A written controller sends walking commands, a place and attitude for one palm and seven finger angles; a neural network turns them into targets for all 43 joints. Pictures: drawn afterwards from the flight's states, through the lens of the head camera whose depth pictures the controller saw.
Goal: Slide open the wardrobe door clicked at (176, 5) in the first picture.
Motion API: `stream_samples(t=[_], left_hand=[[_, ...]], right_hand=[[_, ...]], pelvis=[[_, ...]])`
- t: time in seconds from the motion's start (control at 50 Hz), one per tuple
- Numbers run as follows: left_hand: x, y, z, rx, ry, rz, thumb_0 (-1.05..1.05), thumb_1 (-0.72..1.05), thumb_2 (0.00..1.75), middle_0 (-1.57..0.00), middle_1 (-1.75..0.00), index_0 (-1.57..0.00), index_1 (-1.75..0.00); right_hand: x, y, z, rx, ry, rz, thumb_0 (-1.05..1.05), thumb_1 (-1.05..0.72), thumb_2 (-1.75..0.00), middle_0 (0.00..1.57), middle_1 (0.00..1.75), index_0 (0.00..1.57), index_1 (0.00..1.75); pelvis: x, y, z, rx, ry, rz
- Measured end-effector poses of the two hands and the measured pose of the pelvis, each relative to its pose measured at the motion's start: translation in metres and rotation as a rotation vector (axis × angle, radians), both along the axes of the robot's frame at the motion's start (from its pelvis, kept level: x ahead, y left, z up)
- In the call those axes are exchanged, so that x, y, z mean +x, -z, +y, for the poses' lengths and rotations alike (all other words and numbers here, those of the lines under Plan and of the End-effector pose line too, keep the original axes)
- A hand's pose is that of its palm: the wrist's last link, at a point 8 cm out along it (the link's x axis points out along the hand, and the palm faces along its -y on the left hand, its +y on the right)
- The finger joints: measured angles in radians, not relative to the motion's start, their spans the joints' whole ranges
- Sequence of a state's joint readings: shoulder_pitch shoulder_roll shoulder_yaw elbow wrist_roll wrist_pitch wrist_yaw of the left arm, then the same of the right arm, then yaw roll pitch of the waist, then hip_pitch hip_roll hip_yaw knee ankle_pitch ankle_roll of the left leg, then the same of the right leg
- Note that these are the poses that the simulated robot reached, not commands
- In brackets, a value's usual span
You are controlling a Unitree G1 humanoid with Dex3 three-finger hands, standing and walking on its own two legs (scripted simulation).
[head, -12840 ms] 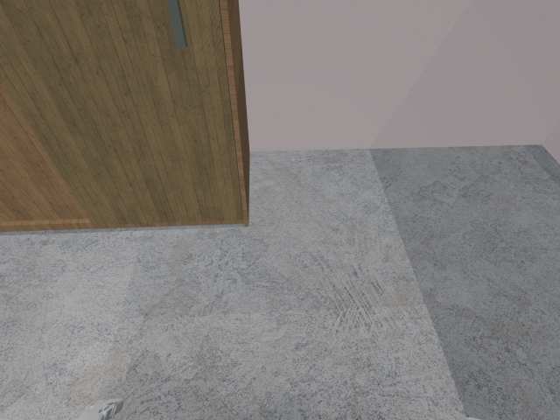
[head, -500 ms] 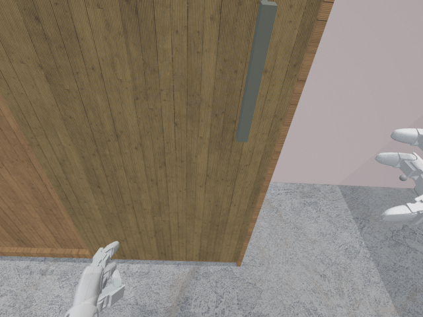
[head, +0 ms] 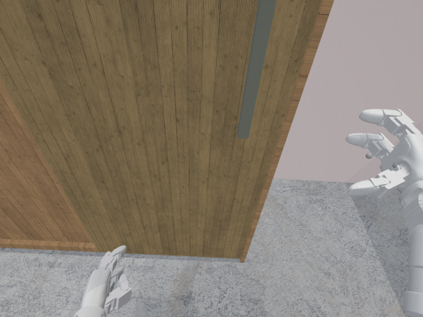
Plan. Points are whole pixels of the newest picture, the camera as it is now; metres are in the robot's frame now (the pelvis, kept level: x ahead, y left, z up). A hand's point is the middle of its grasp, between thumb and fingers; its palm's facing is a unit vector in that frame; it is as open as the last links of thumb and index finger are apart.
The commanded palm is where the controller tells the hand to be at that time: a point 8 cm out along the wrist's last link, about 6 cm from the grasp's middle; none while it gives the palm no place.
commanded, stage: move the hooked fingers beside the handle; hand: right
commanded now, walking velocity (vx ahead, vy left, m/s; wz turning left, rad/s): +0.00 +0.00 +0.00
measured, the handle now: (251, 74) +0.53 -0.06 +0.23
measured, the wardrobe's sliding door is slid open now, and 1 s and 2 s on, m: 0.00 0.00 0.00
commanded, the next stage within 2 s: none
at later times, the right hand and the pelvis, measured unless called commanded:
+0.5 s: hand (325, 128) +0.39 -0.18 +0.20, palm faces +0.04 +1.00 -0.01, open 14.0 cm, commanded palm +0.37 -0.23 +0.20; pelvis +0.01 +0.01 +0.00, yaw +1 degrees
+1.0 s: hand (293, 111) +0.44 -0.14 +0.20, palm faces +0.00 +1.00 +0.03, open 14.0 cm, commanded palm +0.43 -0.20 +0.20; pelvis +0.01 +0.01 +0.00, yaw +1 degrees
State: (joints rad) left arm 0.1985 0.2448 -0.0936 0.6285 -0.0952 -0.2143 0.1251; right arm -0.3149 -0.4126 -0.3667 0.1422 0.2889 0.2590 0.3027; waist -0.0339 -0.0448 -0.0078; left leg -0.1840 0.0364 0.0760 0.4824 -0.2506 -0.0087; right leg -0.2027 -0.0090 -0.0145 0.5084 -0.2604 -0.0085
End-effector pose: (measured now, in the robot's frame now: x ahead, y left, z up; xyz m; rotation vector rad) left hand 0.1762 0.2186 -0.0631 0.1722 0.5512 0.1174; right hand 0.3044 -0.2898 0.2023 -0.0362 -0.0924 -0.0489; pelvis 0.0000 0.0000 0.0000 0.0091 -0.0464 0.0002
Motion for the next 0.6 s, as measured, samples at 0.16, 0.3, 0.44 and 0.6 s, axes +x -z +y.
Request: stream_samples(t=[0.16, 0.3, 0.44, 0.6], left_hand=[[-0.013, 0.009, 0.007, -0.007, -0.034, 0.058, 0.01, 0.9, 0.9, -0.21, -0.3, -0.2, -0.3], [-0.018, 0.014, 0.016, -0.002, -0.057, 0.1, 0.01, 0.9, 0.9, -0.21, -0.3, -0.2, -0.3], [-0.015, 0.015, 0.024, 0.003, -0.071, 0.12, 0.01, 0.9, 0.9, -0.21, -0.3, -0.2, -0.3], [-0.012, 0.015, 0.029, -0.005, -0.077, 0.132, 0.01, 0.9, 0.9, -0.21, -0.3, -0.2, -0.3]], right_hand=[[0.031, -0.002, 0.019, 0.009, -0.012, 0.03, -0.01, 0.5, -0.3, 0.3, 1.2, 0.3, 1.2], [0.046, 0.003, 0.036, 0.024, -0.021, 0.044, -0.01, 0.5, -0.3, 0.3, 1.2, 0.3, 1.2], [0.062, 0.003, 0.048, 0.025, -0.005, 0.05, -0.01, 0.5, -0.3, 0.3, 1.2, 0.3, 1.2], [0.074, -0.002, 0.062, 0.033, -0.019, 0.047, -0.01, 0.5, -0.3, 0.3, 1.2, 0.3, 1.2]], pelvis=[[0.004, -0.001, -0.001, -0.004, -0.01, 0.019], [0.009, -0.001, 0.001, -0.006, -0.016, 0.026], [0.013, -0.001, 0.006, -0.007, -0.019, 0.032], [0.017, -0.002, 0.01, -0.007, -0.019, 0.037]])
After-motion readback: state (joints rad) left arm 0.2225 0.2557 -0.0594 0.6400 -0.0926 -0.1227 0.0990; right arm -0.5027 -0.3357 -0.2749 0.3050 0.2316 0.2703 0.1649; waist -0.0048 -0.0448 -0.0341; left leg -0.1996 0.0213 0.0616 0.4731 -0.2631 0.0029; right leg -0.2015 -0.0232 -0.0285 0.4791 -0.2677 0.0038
